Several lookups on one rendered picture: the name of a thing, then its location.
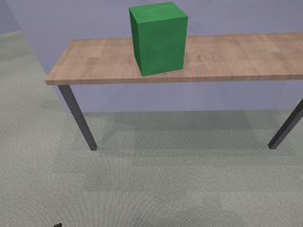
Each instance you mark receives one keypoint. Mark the carton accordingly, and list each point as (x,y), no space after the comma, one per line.
(159,33)

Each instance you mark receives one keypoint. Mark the table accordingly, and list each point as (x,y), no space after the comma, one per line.
(208,58)

